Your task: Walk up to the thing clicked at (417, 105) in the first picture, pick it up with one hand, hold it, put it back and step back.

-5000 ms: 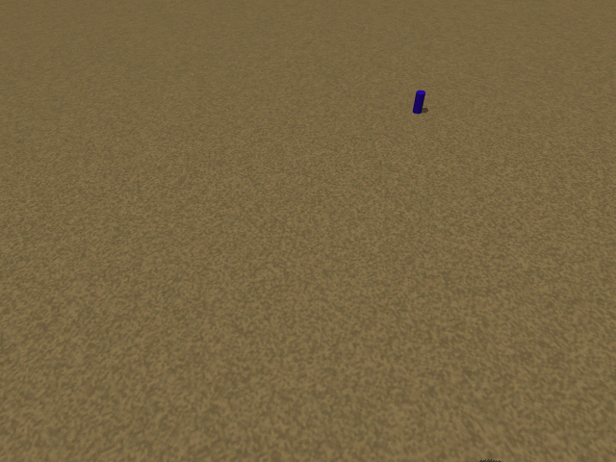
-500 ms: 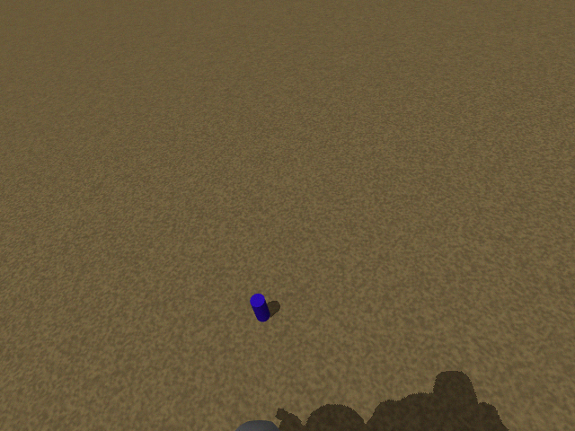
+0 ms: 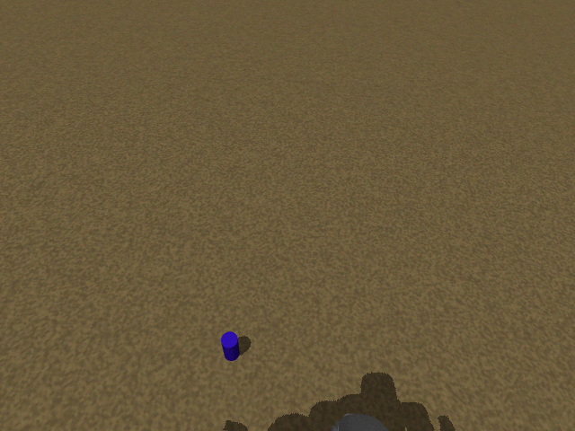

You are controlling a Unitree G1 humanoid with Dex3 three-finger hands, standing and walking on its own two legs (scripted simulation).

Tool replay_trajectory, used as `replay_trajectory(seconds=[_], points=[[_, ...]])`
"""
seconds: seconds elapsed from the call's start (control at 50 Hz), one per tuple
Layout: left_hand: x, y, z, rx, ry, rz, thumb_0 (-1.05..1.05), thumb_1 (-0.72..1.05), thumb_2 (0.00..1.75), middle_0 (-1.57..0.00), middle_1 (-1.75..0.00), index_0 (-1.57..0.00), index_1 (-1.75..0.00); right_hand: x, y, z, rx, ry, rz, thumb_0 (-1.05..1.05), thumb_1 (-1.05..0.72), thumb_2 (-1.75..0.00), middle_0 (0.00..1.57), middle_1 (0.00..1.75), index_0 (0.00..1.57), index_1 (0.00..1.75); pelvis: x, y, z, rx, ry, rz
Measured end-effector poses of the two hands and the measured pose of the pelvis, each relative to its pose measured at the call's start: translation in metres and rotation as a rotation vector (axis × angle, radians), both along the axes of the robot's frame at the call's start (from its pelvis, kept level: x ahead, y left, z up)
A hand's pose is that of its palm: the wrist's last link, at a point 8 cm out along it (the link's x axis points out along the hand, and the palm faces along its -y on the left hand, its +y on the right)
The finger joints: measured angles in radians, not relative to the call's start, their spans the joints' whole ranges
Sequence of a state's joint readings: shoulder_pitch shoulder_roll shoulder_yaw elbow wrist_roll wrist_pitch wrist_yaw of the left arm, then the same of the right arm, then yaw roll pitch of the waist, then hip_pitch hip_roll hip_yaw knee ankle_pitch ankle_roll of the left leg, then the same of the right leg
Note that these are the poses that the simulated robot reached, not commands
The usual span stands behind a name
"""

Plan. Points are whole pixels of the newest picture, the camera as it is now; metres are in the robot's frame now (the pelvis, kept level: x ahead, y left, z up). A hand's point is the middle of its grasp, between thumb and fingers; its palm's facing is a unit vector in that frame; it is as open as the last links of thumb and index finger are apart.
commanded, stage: walk up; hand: left
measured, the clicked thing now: (230, 346) +0.48 +0.18 -0.71
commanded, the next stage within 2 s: none
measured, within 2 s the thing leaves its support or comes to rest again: neither
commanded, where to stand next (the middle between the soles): +0.17 -0.02 m, yaw -1 degrees
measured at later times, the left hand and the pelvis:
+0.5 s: hand (146, 422) +0.16 +0.23 -0.14, palm faces -0.06 -0.92 -0.38, open 7.4 cm; pelvis +0.07 -0.02 +0.00, yaw -2 degrees
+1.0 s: hand (139, 422) +0.17 +0.24 -0.16, palm faces -0.02 -0.95 -0.32, open 7.4 cm; pelvis +0.11 -0.01 +0.01, yaw +0 degrees
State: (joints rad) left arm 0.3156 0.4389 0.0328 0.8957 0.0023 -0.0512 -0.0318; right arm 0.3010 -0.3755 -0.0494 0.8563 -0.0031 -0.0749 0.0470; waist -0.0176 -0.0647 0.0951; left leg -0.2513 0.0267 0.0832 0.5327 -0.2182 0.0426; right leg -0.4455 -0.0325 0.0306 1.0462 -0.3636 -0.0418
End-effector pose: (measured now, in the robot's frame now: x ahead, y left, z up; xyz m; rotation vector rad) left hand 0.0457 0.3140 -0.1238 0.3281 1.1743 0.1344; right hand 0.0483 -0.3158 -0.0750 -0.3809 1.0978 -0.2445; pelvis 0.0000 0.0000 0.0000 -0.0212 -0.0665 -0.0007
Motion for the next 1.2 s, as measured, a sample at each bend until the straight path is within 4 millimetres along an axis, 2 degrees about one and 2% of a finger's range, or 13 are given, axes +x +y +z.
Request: replay_trajectory(seconds=[0.1,0.18,0.3,0.38,0.46,0.52,0.64,0.76,0.84,0.94,1.08,1.2], points=[[0.034,0.004,0.010,0.013,0.000,-0.014,0.01,0.91,0.90,-0.20,-0.30,-0.20,-0.30,0.003,0.004,-0.004,0.012,0.046,-0.029,0.00,-0.90,-0.90,0.20,0.30,0.21,0.30,0.025,0.003,0.005,0.015,0.000,-0.014],[0.058,0.001,0.015,0.046,0.014,-0.021,0.01,0.91,0.90,-0.20,-0.30,-0.20,-0.30,0.012,0.002,-0.017,0.030,0.076,-0.045,0.00,-0.90,-0.90,0.20,0.30,0.21,0.30,0.041,0.000,0.002,0.030,0.005,-0.023],[0.093,-0.020,0.014,0.095,-0.007,-0.023,0.01,0.91,0.90,-0.20,-0.30,-0.20,-0.30,0.037,-0.007,-0.055,0.087,0.102,-0.058,0.00,-0.90,-0.90,0.20,0.30,0.21,0.30,0.058,-0.016,-0.013,0.039,0.011,-0.037],[0.107,-0.037,0.020,0.079,-0.043,-0.039,0.01,0.91,0.90,-0.20,-0.30,-0.20,-0.30,0.058,-0.005,-0.063,0.118,0.097,-0.032,0.00,-0.91,-0.90,0.20,0.30,0.21,0.30,0.063,-0.023,-0.011,0.042,0.010,-0.033],[0.112,-0.043,0.027,0.065,-0.069,-0.025,0.01,0.90,0.90,-0.20,-0.30,-0.21,-0.30,0.073,-0.006,-0.056,0.119,0.097,-0.003,0.00,-0.91,-0.90,0.20,0.30,0.21,0.30,0.069,-0.025,-0.004,0.049,0.017,-0.026],[0.112,-0.041,0.026,0.056,-0.069,-0.016,0.01,0.90,0.90,-0.20,-0.30,-0.21,-0.30,0.079,-0.011,-0.049,0.092,0.095,0.007,0.00,-0.91,-0.90,0.20,0.30,0.21,0.30,0.074,-0.023,-0.003,0.043,0.019,-0.025],[0.114,-0.022,0.005,0.024,-0.055,0.028,0.01,0.90,0.90,-0.21,-0.30,-0.21,-0.30,0.078,-0.014,-0.038,0.006,0.106,-0.008,0.00,-0.91,-0.90,0.20,0.30,0.21,0.30,0.081,-0.011,-0.010,0.028,0.009,-0.005],[0.115,-0.018,-0.007,-0.020,0.007,0.049,0.01,0.91,0.90,-0.20,-0.30,-0.20,-0.30,0.082,-0.007,-0.024,-0.018,0.118,-0.025,0.00,-0.91,-0.90,0.20,0.30,0.21,0.30,0.092,-0.006,-0.005,0.026,0.021,-0.013],[0.111,-0.020,-0.009,-0.018,0.056,0.053,0.01,0.91,0.90,-0.20,-0.30,-0.20,-0.30,0.099,-0.003,-0.023,-0.003,0.107,-0.016,0.00,-0.91,-0.90,0.20,0.30,0.21,0.30,0.096,-0.006,-0.002,0.011,0.019,-0.019],[0.112,-0.023,-0.002,-0.012,0.080,0.066,0.01,0.91,0.90,-0.20,-0.30,-0.20,-0.30,0.127,0.004,-0.026,0.033,0.079,0.006,0.00,-0.91,-0.90,0.20,0.30,0.21,0.30,0.104,-0.008,0.003,0.013,0.024,-0.011],[0.126,-0.025,0.013,0.015,0.058,0.079,0.01,0.91,0.90,-0.20,-0.30,-0.21,-0.30,0.164,0.012,-0.032,0.081,0.031,0.031,0.00,-0.91,-0.90,0.20,0.30,0.21,0.30,0.113,-0.011,0.007,0.018,0.025,-0.002],[0.141,-0.027,0.020,0.031,0.027,0.083,0.01,0.91,0.90,-0.20,-0.30,-0.20,-0.30,0.177,0.011,-0.032,0.094,0.018,0.034,0.00,-0.91,-0.90,0.20,0.30,0.21,0.30,0.118,-0.015,0.010,0.021,0.025,0.000]])
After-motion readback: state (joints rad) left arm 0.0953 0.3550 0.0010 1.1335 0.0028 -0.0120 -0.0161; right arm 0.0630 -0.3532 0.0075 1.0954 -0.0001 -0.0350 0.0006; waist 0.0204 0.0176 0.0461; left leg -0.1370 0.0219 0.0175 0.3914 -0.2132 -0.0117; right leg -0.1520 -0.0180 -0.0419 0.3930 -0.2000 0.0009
